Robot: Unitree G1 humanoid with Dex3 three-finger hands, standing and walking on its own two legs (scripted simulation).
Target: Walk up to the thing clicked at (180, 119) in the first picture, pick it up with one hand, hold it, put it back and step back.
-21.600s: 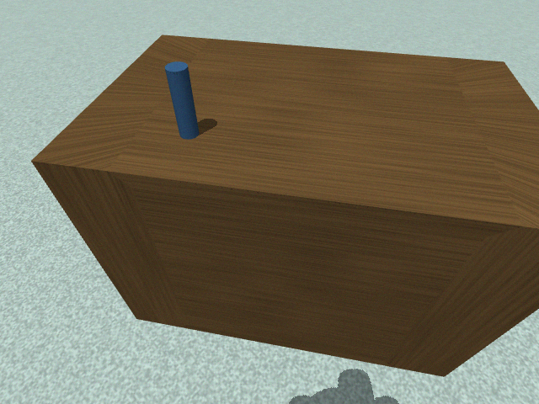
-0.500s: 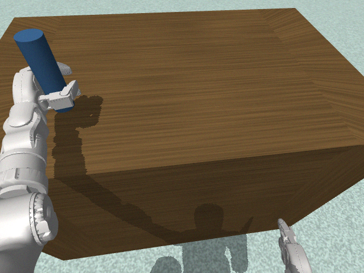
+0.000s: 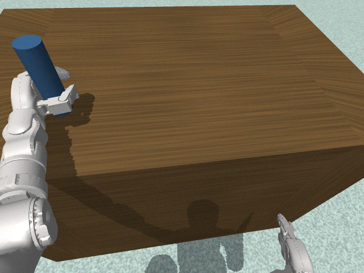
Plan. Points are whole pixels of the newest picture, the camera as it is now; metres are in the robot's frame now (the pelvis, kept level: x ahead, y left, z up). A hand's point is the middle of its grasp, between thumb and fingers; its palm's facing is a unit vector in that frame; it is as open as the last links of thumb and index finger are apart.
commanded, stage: lower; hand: left
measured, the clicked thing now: (47, 80) +0.49 +0.23 +0.17
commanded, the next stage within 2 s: loosen in 0.12 s
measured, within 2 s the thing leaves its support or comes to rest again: rests again in 0.42 s
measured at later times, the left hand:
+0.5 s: hand (63, 93) +0.49 +0.21 +0.13, palm faces +0.19 -0.98 +0.01, open 6.8 cm
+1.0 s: hand (60, 91) +0.49 +0.21 +0.13, palm faces +0.20 -0.98 +0.00, open 16.1 cm
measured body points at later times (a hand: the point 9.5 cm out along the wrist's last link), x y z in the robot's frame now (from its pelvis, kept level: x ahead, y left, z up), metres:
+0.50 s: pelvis -0.02 +0.00 -0.01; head +0.06 +0.01 +0.43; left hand +0.47 +0.26 +0.13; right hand +0.14 -0.26 -0.06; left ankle -0.01 +0.13 -0.71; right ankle +0.00 -0.15 -0.71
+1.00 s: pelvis +0.00 +0.00 -0.01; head +0.07 +0.01 +0.43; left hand +0.48 +0.27 +0.13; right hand +0.15 -0.26 -0.05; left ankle -0.01 +0.13 -0.71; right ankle +0.00 -0.15 -0.71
